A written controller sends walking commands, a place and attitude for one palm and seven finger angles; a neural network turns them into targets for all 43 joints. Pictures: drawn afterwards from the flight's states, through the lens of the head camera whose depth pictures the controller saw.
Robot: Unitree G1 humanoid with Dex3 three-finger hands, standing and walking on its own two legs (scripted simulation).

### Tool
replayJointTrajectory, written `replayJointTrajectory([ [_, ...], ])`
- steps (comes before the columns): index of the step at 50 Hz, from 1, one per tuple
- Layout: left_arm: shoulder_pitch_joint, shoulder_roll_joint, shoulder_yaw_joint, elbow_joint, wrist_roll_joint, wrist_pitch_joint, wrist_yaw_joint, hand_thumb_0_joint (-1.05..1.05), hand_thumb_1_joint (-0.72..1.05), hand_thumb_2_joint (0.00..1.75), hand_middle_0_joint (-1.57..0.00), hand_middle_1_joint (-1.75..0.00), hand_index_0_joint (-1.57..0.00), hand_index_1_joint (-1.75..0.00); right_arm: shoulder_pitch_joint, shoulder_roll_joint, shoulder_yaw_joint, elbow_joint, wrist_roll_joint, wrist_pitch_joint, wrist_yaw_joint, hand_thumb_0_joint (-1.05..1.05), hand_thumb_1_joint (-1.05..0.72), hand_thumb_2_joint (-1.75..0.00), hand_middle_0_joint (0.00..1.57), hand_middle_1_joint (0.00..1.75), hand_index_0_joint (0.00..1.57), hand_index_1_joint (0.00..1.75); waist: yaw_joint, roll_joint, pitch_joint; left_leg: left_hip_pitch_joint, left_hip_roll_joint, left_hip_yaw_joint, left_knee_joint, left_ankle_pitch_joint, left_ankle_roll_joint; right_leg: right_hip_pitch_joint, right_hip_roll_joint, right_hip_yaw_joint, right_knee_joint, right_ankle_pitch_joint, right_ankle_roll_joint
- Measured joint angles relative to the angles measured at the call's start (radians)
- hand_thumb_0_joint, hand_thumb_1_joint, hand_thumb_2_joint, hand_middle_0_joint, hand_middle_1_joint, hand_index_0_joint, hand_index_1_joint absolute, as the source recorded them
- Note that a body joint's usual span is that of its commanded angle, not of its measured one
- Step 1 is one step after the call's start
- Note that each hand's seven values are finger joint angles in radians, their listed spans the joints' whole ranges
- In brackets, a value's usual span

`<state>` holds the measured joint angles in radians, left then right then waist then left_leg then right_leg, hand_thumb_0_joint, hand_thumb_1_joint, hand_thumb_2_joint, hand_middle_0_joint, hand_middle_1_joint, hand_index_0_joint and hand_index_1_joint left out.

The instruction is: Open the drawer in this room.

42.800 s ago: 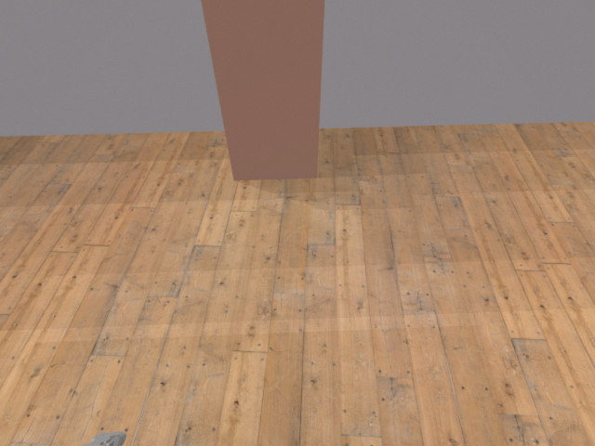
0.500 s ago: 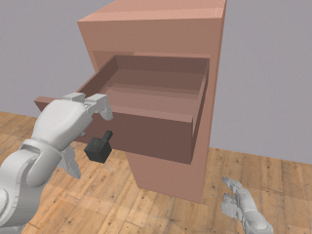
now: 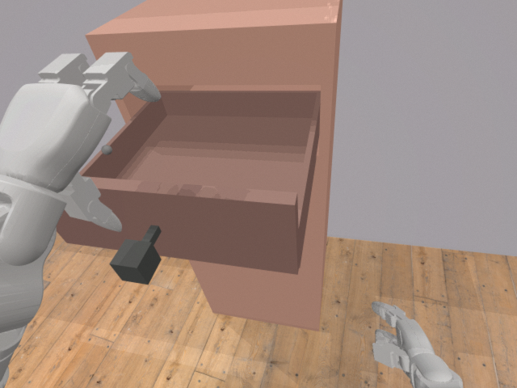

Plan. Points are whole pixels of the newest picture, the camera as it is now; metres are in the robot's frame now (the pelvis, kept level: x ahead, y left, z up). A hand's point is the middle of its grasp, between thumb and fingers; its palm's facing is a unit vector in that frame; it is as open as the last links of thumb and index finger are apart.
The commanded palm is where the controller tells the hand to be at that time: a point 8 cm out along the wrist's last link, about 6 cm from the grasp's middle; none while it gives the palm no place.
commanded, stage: draw the hand back to the body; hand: left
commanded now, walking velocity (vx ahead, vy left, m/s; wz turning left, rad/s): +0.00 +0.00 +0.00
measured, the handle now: (143, 249) +0.24 +0.19 +0.16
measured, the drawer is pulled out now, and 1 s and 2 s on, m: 0.28 0.28 0.28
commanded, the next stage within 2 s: step back with the hand held close in 1.66 s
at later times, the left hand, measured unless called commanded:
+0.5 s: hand (61, 172) +0.23 +0.22 +0.30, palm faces +0.41 -0.06 -0.91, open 13.9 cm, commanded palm +0.16 +0.22 +0.36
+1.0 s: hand (26, 139) +0.22 +0.22 +0.34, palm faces +0.52 -0.82 -0.24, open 12.7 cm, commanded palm +0.16 +0.26 +0.34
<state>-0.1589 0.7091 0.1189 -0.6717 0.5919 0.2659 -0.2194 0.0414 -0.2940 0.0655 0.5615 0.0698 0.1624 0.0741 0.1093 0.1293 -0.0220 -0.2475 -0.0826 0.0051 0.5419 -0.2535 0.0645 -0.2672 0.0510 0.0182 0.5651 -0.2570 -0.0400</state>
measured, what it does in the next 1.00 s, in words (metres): stands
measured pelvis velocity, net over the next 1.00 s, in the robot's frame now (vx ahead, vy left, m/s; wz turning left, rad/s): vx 0.03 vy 0.00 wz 0.02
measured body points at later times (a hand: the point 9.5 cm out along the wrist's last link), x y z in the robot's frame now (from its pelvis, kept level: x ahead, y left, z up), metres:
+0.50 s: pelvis +0.01 +0.00 +0.00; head +0.00 -0.05 +0.45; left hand +0.20 +0.22 +0.34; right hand +0.28 -0.16 -0.07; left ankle +0.02 +0.08 -0.73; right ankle +0.03 -0.09 -0.73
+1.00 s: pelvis +0.03 +0.00 +0.01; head +0.03 -0.01 +0.46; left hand +0.19 +0.26 +0.35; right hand +0.20 -0.21 -0.09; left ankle +0.02 +0.08 -0.73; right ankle +0.03 -0.09 -0.73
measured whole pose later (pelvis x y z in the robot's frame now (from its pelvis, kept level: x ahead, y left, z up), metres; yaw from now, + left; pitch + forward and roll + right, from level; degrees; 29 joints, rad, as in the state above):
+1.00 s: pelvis +0.03 +0.00 +0.01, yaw +1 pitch -3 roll -1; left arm 0.07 0.41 0.51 -0.72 -0.14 -0.15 0.09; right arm 0.20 -0.21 0.04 0.68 0.03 -0.06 -0.03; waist 0.06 0.05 0.03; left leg -0.14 -0.07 -0.02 0.46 -0.26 0.07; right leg -0.13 0.06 0.00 0.42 -0.23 -0.04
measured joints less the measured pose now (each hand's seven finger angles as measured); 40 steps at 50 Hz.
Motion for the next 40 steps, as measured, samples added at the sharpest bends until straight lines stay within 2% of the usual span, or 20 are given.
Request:
replayJointTrajectory([
  [7,0.054,-0.002,0.060,-0.038,-0.033,0.019,0.016,0.00,-0.50,0.30,-0.32,-1.20,-0.32,-1.20,0.005,-0.002,-0.001,-0.003,0.006,-0.004,0.004,0.01,-0.91,-0.90,0.19,0.30,0.19,0.30,0.009,0.007,-0.005,-0.013,-0.001,-0.007,0.011,-0.010,-0.001,-0.009,-0.001,-0.007,0.007,-0.011,-0.001],
  [16,0.144,0.029,0.095,-0.082,-0.038,0.017,0.023,0.00,-0.50,0.30,-0.32,-1.20,-0.32,-1.20,-0.017,0.021,0.019,-0.014,0.002,-0.008,-0.004,0.01,-0.90,-0.90,0.19,0.30,0.20,0.30,0.024,0.004,-0.008,-0.013,0.001,-0.018,0.027,-0.026,-0.003,-0.002,0.001,-0.019,0.011,-0.024,-0.003],
  [22,0.175,0.057,0.134,-0.075,-0.045,0.024,0.004,0.00,-0.50,0.30,-0.32,-1.20,-0.32,-1.20,-0.028,0.021,0.028,-0.019,0.003,-0.007,-0.012,0.01,-0.90,-0.90,0.20,0.30,0.20,0.30,0.034,0.005,-0.013,-0.010,0.000,-0.027,0.024,-0.027,-0.002,0.009,0.000,-0.028,-0.002,-0.023,-0.002],
  [28,0.210,0.057,0.133,-0.097,-0.047,0.020,-0.021,0.00,-0.50,0.30,-0.32,-1.20,-0.32,-1.20,-0.031,0.016,0.030,-0.024,0.001,-0.010,-0.027,0.01,-0.90,-0.90,0.20,0.30,0.20,0.30,0.039,0.001,-0.014,-0.006,-0.004,-0.031,0.017,-0.023,0.001,0.015,-0.003,-0.031,-0.013,-0.019,0.001],
  [34,0.220,0.104,0.154,-0.079,-0.045,0.000,-0.049,0.00,-0.50,0.30,-0.32,-1.20,-0.32,-1.20,-0.028,0.013,0.030,-0.020,-0.005,-0.006,-0.037,0.01,-0.90,-0.90,0.20,0.30,0.20,0.30,0.039,-0.007,-0.013,-0.003,-0.004,-0.032,0.009,-0.019,0.004,0.021,-0.004,-0.031,-0.026,-0.013,0.004],
  [36,0.224,0.033,0.217,-0.067,-0.315,-0.078,0.012,0.00,-0.50,0.30,-0.32,-1.19,-0.32,-1.20,-0.013,0.024,0.017,-0.021,-0.010,-0.052,-0.055,0.01,-0.90,-0.90,0.20,0.30,0.20,0.30,0.024,0.002,0.008,0.017,-0.001,-0.041,0.001,-0.017,0.004,0.052,-0.001,-0.039,-0.056,-0.002,0.002],
  [37,0.243,-0.015,0.249,-0.073,-0.429,-0.134,0.058,-0.01,-0.49,0.30,-0.32,-1.19,-0.32,-1.20,-0.006,0.037,0.015,-0.016,-0.016,-0.084,-0.068,0.01,-0.90,-0.90,0.20,0.30,0.20,0.30,0.013,0.000,0.017,0.028,0.002,-0.041,-0.008,-0.015,0.004,0.066,0.002,-0.038,-0.071,0.006,0.001],
  [38,0.265,-0.064,0.274,-0.090,-0.515,-0.184,0.100,-0.01,-0.48,0.31,-0.32,-1.18,-0.32,-1.19,0.005,0.052,0.014,-0.011,-0.020,-0.112,-0.078,0.01,-0.90,-0.90,0.20,0.30,0.20,0.30,0.001,-0.008,0.024,0.038,0.005,-0.040,-0.019,-0.012,0.004,0.077,0.004,-0.036,-0.086,0.012,0.001],
  [39,0.284,-0.108,0.295,-0.112,-0.580,-0.229,0.136,-0.01,-0.47,0.31,-0.32,-1.18,-0.32,-1.18,0.017,0.067,0.013,-0.004,-0.023,-0.136,-0.085,0.01,-0.90,-0.90,0.20,0.30,0.20,0.30,-0.009,-0.019,0.029,0.047,0.007,-0.037,-0.030,-0.009,0.004,0.086,0.007,-0.032,-0.099,0.018,0.000],
  [40,0.295,-0.145,0.310,-0.132,-0.626,-0.268,0.165,-0.01,-0.46,0.32,-0.32,-1.17,-0.32,-1.17,0.033,0.081,0.012,0.005,-0.026,-0.156,-0.090,0.01,-0.90,-0.90,0.20,0.30,0.20,0.30,-0.018,-0.033,0.033,0.057,0.010,-0.035,-0.040,-0.007,0.003,0.095,0.009,-0.029,-0.111,0.022,0.000],
])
